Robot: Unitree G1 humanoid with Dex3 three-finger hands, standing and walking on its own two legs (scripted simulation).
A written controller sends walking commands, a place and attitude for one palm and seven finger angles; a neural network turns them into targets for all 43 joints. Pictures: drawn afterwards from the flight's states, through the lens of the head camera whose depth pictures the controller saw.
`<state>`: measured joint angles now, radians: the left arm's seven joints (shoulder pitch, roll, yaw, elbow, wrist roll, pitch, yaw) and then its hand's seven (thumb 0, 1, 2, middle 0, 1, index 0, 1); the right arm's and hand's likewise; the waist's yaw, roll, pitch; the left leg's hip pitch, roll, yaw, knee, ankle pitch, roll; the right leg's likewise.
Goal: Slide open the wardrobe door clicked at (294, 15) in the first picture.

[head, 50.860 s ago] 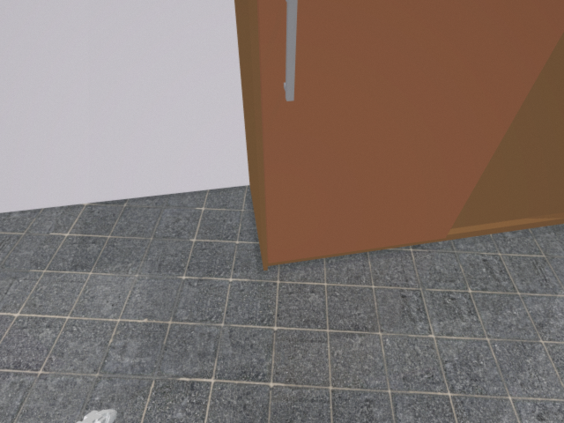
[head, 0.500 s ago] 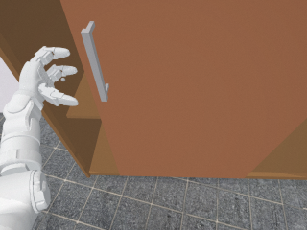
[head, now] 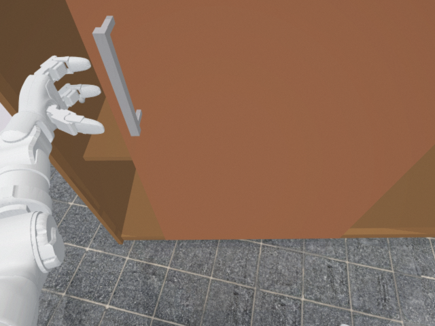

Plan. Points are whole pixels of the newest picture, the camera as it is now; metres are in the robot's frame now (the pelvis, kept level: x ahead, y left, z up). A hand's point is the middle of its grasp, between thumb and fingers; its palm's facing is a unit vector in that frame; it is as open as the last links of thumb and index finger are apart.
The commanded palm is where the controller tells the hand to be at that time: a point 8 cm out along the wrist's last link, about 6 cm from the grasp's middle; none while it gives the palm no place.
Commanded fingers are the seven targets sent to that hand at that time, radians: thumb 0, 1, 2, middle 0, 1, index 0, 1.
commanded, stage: move the hooked fingers beside the handle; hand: left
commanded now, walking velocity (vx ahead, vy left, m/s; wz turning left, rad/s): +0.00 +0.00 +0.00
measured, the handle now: (123, 83) +0.51 +0.16 +0.17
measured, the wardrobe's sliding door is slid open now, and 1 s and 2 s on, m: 0.21 0.21 0.21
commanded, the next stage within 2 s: feel for the door with the fingertips in 0.16 s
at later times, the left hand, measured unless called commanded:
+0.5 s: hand (91, 101) +0.46 +0.21 +0.17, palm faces -0.04 -1.00 +0.01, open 14.0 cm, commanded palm +0.43 +0.25 +0.17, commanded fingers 0.00 -0.50 0.30 -0.30 -1.20 -0.30 -1.20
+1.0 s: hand (100, 94) +0.46 +0.19 +0.19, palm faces -0.03 -1.00 +0.00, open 14.0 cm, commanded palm +0.44 +0.24 +0.17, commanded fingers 0.00 -0.50 0.30 -0.30 -1.20 -0.30 -1.20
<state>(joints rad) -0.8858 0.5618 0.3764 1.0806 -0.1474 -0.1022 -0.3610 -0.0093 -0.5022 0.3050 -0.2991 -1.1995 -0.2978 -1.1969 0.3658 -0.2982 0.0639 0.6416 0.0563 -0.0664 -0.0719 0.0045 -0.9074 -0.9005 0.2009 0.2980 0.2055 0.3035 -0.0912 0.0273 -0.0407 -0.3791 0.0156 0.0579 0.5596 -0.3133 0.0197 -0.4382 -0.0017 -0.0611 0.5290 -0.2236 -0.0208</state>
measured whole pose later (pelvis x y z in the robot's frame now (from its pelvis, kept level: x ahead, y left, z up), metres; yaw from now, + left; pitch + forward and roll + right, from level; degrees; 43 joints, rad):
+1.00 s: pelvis +0.00 +0.00 +0.00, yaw +1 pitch +6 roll +0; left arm -0.89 0.45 0.31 1.01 -0.17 -0.10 -0.30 -0.01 -0.50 0.30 -0.30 -1.20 -0.30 -1.20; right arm 0.36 -0.29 0.06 0.67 0.05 -0.07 -0.06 0.01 -0.91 -0.90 0.20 0.30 0.21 0.30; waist -0.07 0.03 -0.05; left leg -0.36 0.01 0.05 0.56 -0.31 0.02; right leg -0.41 0.00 -0.07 0.53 -0.23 -0.02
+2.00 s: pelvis +0.00 +0.00 +0.00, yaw +0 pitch +8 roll -1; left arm -0.88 0.42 0.28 0.98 -0.15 -0.11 -0.24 -0.01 -0.50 0.30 -0.30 -1.20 -0.30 -1.20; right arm 0.35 -0.28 0.05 0.65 0.05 -0.09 -0.05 0.01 -0.91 -0.90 0.20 0.30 0.20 0.30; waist -0.08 0.03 -0.05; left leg -0.39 0.01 0.05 0.58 -0.32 0.02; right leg -0.44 0.00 -0.07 0.54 -0.23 -0.02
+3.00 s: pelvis -0.01 -0.01 +0.00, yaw +0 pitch +7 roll +0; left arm -0.95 0.39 0.27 1.07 -0.13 -0.14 -0.19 -0.01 -0.50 0.30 -0.32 -1.21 -0.33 -1.23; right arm 0.36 -0.28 0.04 0.68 0.04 -0.09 -0.06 0.01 -0.91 -0.90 0.20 0.30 0.20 0.30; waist -0.09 0.03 -0.03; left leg -0.39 0.02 0.05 0.57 -0.30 0.01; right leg -0.45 0.01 -0.07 0.54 -0.22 -0.04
